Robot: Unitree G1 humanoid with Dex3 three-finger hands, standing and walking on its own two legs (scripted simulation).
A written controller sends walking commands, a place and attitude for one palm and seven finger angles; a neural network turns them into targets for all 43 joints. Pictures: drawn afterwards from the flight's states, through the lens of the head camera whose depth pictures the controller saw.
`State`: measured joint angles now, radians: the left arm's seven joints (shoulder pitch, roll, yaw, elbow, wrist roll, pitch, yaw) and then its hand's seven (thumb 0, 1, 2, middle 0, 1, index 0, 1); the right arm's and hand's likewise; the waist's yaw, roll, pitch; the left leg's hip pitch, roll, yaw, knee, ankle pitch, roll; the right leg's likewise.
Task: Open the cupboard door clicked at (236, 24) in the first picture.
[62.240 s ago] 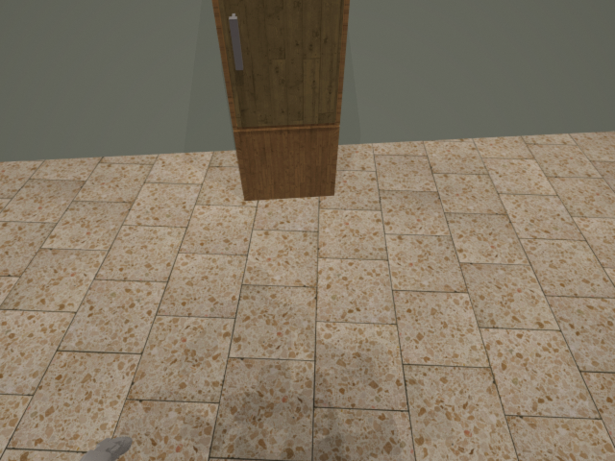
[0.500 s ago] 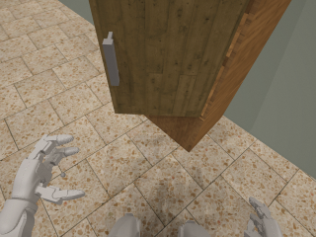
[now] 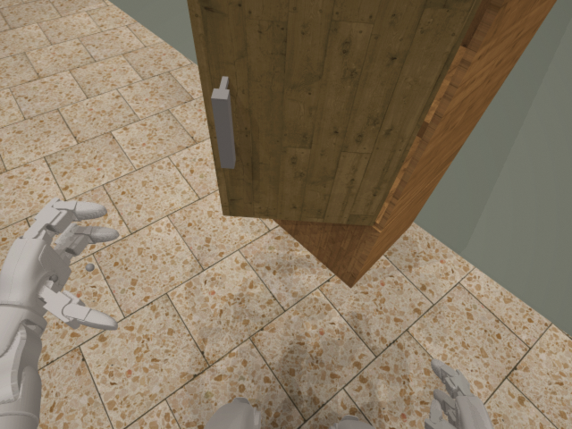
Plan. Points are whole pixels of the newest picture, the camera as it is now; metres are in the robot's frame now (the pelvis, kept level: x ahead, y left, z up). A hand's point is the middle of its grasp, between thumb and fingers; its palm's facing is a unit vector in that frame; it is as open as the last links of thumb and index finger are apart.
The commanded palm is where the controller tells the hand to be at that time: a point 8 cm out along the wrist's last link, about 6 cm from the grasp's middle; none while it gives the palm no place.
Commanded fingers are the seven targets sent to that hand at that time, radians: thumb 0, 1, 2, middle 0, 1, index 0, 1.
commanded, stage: raise the hand with hooked fingers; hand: left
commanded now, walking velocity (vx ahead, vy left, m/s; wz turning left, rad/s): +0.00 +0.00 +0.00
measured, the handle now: (226, 124) +0.59 +0.16 +0.04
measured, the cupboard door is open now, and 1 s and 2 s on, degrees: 42 42 42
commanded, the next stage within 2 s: move the hooked fingers beside the handle in 0.50 s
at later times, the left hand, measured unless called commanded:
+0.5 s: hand (119, 270) +0.29 +0.23 +0.07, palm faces +0.04 -1.00 -0.05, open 14.0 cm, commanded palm +0.26 +0.29 +0.06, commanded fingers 0.00 -0.50 0.30 -0.30 -1.20 -0.30 -1.20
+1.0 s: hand (145, 224) +0.36 +0.23 +0.06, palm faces +0.01 -1.00 -0.03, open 14.0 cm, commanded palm +0.33 +0.28 +0.06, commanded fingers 0.00 -0.50 0.30 -0.30 -1.20 -0.30 -1.20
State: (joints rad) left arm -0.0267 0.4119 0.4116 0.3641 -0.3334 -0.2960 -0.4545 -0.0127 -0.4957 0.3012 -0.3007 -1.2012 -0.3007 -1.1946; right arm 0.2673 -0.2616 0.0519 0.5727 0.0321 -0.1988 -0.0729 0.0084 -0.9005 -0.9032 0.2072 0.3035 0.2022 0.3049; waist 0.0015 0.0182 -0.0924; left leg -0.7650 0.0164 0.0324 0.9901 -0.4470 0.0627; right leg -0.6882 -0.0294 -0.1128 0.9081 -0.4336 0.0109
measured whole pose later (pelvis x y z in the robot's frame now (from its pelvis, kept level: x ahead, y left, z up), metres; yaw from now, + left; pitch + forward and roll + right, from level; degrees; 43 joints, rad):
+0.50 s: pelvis +0.00 -0.03 +0.00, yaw +0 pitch +12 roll -2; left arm -0.01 0.39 0.42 0.42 -0.35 -0.34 -0.47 -0.01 -0.50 0.30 -0.30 -1.20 -0.30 -1.20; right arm 0.28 -0.28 0.03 0.58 0.04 -0.18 -0.07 0.01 -0.90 -0.90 0.20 0.30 0.20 0.30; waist -0.01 0.03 -0.10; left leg -0.74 0.04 0.03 0.95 -0.43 0.02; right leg -0.68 -0.01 -0.11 0.91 -0.43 -0.03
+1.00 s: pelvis +0.00 -0.04 +0.00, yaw -1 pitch +15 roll -2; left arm -0.28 0.46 0.45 0.67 -0.31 -0.32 -0.49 -0.01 -0.50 0.30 -0.30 -1.20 -0.30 -1.20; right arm 0.29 -0.28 0.03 0.61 0.04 -0.16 -0.08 0.01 -0.90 -0.90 0.20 0.30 0.20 0.30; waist -0.05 0.02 -0.10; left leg -0.79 0.05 0.03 0.98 -0.44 0.01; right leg -0.74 0.01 -0.11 0.93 -0.44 -0.04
